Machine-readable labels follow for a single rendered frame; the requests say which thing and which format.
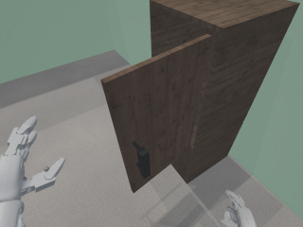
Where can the left robot forearm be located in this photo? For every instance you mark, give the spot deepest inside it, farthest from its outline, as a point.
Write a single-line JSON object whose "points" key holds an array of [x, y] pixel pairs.
{"points": [[11, 213]]}

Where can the robot left hand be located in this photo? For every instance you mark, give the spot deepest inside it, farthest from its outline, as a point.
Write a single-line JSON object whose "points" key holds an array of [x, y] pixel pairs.
{"points": [[12, 167]]}

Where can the robot right hand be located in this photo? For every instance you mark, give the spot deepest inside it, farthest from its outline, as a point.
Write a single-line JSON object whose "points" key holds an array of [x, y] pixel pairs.
{"points": [[243, 217]]}

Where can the handle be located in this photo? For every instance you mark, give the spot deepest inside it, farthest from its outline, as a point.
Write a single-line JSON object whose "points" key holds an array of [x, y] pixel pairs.
{"points": [[143, 163]]}

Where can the cupboard door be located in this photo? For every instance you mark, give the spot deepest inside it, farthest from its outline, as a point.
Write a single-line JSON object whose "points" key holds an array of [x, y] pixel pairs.
{"points": [[155, 103]]}

